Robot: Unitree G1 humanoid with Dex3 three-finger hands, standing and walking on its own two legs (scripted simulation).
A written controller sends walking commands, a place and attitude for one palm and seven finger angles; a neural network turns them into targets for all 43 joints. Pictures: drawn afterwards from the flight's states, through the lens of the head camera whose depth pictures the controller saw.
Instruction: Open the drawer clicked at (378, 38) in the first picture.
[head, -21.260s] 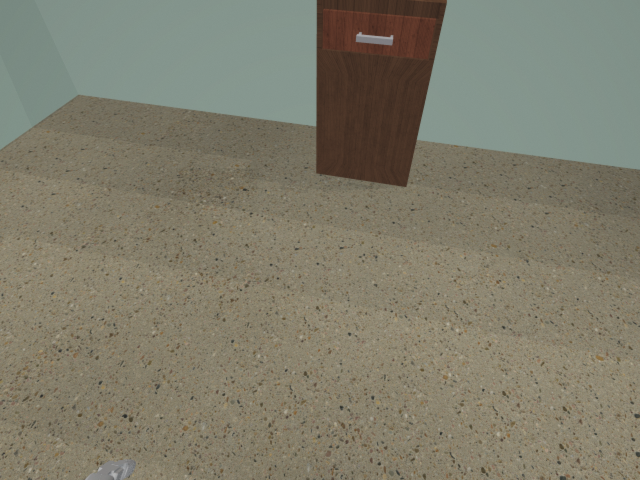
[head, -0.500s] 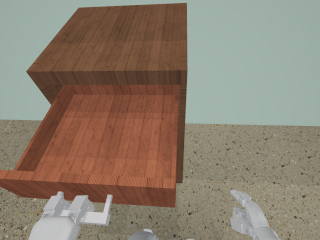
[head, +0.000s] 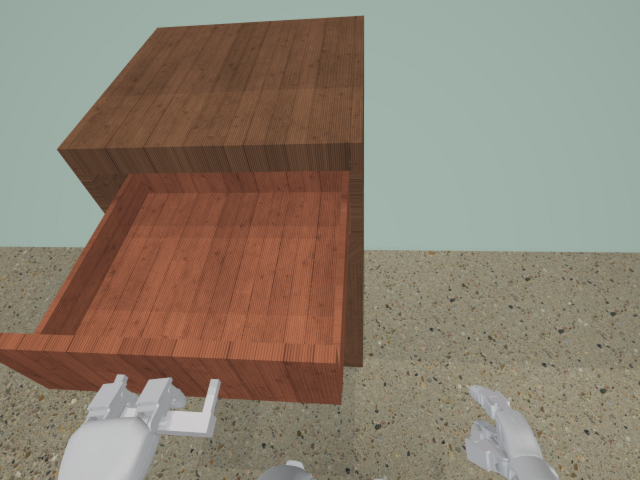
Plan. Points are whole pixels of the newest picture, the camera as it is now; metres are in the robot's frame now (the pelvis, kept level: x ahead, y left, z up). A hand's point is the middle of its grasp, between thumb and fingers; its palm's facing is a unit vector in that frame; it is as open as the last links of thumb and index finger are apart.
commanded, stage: lift the hand off the handle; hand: left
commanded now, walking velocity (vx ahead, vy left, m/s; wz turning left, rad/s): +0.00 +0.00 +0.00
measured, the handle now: (160, 403) +0.21 +0.22 +0.01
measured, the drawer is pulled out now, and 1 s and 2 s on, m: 0.30 0.30 0.30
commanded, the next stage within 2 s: draw the hand back to the body in 1.64 s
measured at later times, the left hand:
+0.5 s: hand (144, 451) +0.16 +0.22 +0.00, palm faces -0.02 -0.13 -0.99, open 13.9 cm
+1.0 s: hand (102, 432) +0.16 +0.24 +0.07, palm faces +0.02 -0.20 -0.98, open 13.7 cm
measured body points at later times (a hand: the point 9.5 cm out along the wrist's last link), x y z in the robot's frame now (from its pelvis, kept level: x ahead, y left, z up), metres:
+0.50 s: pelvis -0.01 +0.02 +0.00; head +0.03 -0.02 +0.45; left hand +0.15 +0.23 +0.05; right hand +0.20 -0.19 -0.10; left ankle +0.02 +0.12 -0.66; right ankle -0.01 -0.03 -0.66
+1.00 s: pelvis +0.01 +0.04 +0.04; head +0.01 +0.01 +0.48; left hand +0.16 +0.25 +0.12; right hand +0.23 -0.17 -0.05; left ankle +0.02 +0.12 -0.66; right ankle -0.01 -0.03 -0.66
